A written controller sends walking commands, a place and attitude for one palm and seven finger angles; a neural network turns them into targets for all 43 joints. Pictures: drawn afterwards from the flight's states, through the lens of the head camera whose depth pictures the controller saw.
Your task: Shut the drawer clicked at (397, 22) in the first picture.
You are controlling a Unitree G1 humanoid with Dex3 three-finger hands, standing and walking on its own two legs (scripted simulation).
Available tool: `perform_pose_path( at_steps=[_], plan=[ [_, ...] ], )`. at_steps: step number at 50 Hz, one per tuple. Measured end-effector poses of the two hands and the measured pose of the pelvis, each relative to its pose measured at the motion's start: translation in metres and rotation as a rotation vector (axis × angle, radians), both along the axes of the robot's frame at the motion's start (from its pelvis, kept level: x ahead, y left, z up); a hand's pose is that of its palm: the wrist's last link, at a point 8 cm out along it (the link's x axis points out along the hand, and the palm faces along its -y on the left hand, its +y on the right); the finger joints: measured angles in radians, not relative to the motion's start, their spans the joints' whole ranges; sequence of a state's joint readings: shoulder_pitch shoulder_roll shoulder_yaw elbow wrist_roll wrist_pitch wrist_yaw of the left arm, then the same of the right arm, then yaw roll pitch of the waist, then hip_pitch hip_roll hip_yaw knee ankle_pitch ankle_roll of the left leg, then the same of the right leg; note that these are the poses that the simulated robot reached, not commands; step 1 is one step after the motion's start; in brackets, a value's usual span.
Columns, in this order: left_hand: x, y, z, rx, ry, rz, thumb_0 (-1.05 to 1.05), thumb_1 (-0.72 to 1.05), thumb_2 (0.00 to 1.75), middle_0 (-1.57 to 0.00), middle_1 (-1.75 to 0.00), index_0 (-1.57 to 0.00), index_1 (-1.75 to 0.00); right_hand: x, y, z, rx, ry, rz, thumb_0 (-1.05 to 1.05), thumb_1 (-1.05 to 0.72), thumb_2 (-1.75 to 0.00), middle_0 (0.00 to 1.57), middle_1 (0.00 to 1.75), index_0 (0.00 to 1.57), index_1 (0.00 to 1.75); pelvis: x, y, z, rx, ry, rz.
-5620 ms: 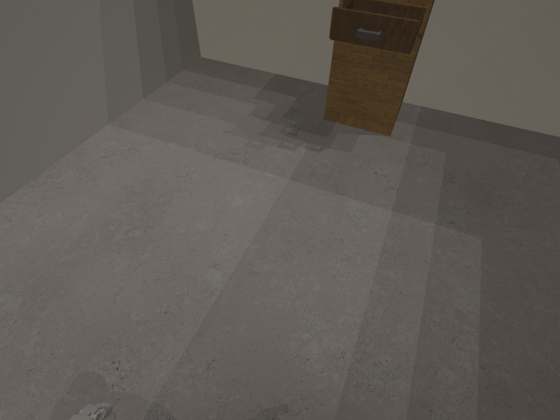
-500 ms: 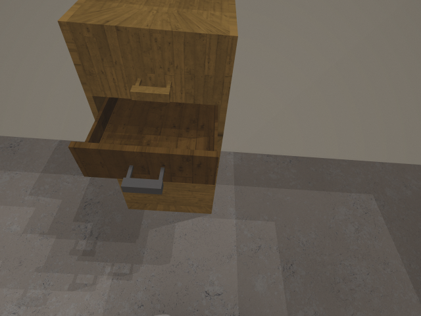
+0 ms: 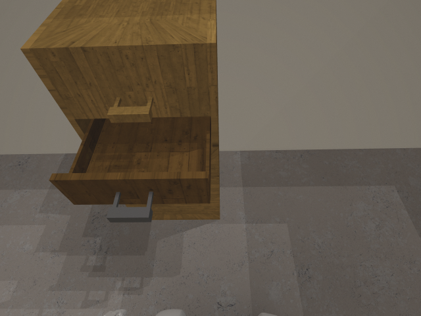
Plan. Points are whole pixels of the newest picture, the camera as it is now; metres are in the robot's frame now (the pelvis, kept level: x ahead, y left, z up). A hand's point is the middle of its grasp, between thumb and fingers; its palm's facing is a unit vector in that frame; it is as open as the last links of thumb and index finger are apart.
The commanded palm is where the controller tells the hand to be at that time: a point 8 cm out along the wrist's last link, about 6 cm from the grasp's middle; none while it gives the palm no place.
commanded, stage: come to a stop and stand still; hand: left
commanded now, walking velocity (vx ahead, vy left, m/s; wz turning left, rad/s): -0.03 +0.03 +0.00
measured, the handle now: (132, 205) +0.37 +0.23 -0.11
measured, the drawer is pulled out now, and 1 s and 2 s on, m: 0.21 0.21 0.21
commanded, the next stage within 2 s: look again from close up in 0.92 s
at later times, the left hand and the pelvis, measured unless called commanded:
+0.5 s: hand out of the picture -0.02 +0.24 -0.16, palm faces -0.01 -0.96 -0.28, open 7.4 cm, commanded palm none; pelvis -0.03 +0.04 +0.00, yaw -2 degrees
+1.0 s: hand out of the picture +0.00 +0.20 -0.16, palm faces -0.02 -0.97 -0.23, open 7.3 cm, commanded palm none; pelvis -0.01 +0.03 +0.01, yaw -1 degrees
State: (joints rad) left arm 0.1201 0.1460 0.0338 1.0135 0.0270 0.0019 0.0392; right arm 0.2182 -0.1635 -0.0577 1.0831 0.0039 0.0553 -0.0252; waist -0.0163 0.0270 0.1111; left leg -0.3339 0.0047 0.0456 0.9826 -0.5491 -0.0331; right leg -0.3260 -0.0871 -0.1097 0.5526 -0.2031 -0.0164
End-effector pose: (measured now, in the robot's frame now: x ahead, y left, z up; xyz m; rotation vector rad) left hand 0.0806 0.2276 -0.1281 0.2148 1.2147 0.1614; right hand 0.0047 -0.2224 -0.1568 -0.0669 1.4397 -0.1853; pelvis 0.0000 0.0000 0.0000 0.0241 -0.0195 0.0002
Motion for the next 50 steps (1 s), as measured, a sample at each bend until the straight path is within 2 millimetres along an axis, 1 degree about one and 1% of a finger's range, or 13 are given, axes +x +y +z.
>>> perform_pose_path(
  at_steps=[4, 7, 9, 14, 17, 20, 23, 26, 29, 33, 38, 43, 50],
  plan=[
    [-0.008, 0.010, -0.002, -0.011, -0.010, 0.013, 0.01, 0.91, 0.90, -0.20, -0.30, -0.20, -0.30, 0.015, -0.002, 0.007, -0.034, -0.058, 0.033, 0.01, -0.91, -0.89, 0.20, 0.30, 0.20, 0.30, -0.012, 0.010, 0.001, -0.003, 0.006, 0.005],
    [-0.019, 0.024, -0.010, -0.018, -0.010, 0.014, 0.01, 0.91, 0.90, -0.20, -0.30, -0.21, -0.30, 0.021, 0.002, 0.014, -0.067, -0.127, 0.049, 0.01, -0.91, -0.90, 0.20, 0.30, 0.20, 0.30, -0.020, 0.021, -0.003, -0.013, 0.007, 0.004],
    [-0.027, 0.036, -0.017, -0.016, -0.015, 0.018, 0.01, 0.90, 0.90, -0.20, -0.30, -0.21, -0.30, 0.023, 0.006, 0.014, -0.095, -0.192, 0.061, 0.01, -0.91, -0.90, 0.20, 0.30, 0.20, 0.30, -0.024, 0.031, -0.011, -0.030, 0.002, 0.013],
    [-0.057, 0.057, -0.010, -0.008, 0.033, -0.002, 0.01, 0.91, 0.90, -0.20, -0.30, -0.20, -0.30, 0.023, 0.022, 0.019, -0.093, -0.283, 0.074, 0.01, -0.91, -0.90, 0.20, 0.30, 0.20, 0.30, -0.024, 0.045, -0.008, -0.016, -0.024, -0.032],
    [-0.074, 0.064, -0.003, 0.006, 0.058, -0.005, 0.01, 0.91, 0.90, -0.20, -0.30, -0.20, -0.30, 0.019, 0.030, 0.018, -0.070, -0.298, 0.082, 0.01, -0.91, -0.90, 0.20, 0.30, 0.20, 0.30, -0.026, 0.047, -0.005, -0.012, -0.022, -0.039],
    [-0.086, 0.067, 0.002, 0.021, 0.069, 0.004, 0.01, 0.91, 0.90, -0.20, -0.30, -0.20, -0.30, 0.011, 0.032, 0.011, -0.049, -0.275, 0.092, 0.01, -0.90, -0.89, 0.20, 0.30, 0.20, 0.30, -0.028, 0.045, -0.006, -0.007, -0.011, -0.040],
    [-0.098, 0.063, 0.003, 0.034, 0.088, 0.009, 0.01, 0.91, 0.90, -0.20, -0.30, -0.20, -0.30, 0.000, 0.030, 0.002, -0.032, -0.232, 0.087, 0.01, -0.90, -0.89, 0.20, 0.30, 0.20, 0.30, -0.031, 0.043, -0.007, -0.005, -0.003, -0.043],
    [-0.107, 0.054, 0.005, 0.022, 0.108, 0.013, 0.01, 0.91, 0.90, -0.20, -0.30, -0.20, -0.30, -0.013, 0.031, 0.002, -0.019, -0.178, 0.076, 0.01, -0.90, -0.89, 0.20, 0.30, 0.20, 0.30, -0.031, 0.040, -0.003, -0.014, 0.003, -0.030],
    [-0.108, 0.044, 0.001, -0.004, 0.122, 0.016, 0.01, 0.91, 0.90, -0.20, -0.30, -0.20, -0.30, -0.029, 0.034, 0.004, -0.012, -0.129, 0.064, 0.01, -0.91, -0.89, 0.20, 0.30, 0.20, 0.30, -0.030, 0.037, -0.001, -0.017, 0.004, -0.023],
    [-0.100, 0.030, -0.002, -0.044, 0.125, 0.007, 0.01, 0.91, 0.90, -0.20, -0.30, -0.20, -0.30, -0.051, 0.039, 0.008, 0.001, -0.065, 0.052, 0.01, -0.91, -0.89, 0.20, 0.30, 0.20, 0.30, -0.026, 0.035, 0.003, -0.011, 0.002, -0.028],
    [-0.092, 0.027, 0.000, -0.035, 0.129, -0.003, 0.02, 0.94, 0.90, -0.20, -0.30, -0.20, -0.30, -0.069, 0.046, 0.010, 0.021, -0.001, 0.037, 0.01, -0.91, -0.90, 0.20, 0.30, 0.20, 0.30, -0.022, 0.031, 0.006, -0.009, 0.004, -0.028],
    [-0.085, 0.026, 0.002, -0.026, 0.123, -0.003, 0.02, 0.94, 0.90, -0.20, -0.30, -0.20, -0.30, -0.075, 0.050, 0.010, 0.038, 0.031, 0.032, 0.01, -0.91, -0.90, 0.20, 0.30, 0.20, 0.30, -0.018, 0.029, 0.008, -0.009, 0.001, -0.024],
    [-0.083, 0.023, 0.003, -0.018, 0.124, 0.002, 0.02, 0.94, 0.90, -0.20, -0.30, -0.20, -0.30, -0.067, 0.051, 0.008, 0.048, 0.022, 0.036, 0.01, -0.91, -0.90, 0.20, 0.30, 0.20, 0.30, -0.015, 0.026, 0.009, -0.008, -0.005, -0.022]
  ],
)
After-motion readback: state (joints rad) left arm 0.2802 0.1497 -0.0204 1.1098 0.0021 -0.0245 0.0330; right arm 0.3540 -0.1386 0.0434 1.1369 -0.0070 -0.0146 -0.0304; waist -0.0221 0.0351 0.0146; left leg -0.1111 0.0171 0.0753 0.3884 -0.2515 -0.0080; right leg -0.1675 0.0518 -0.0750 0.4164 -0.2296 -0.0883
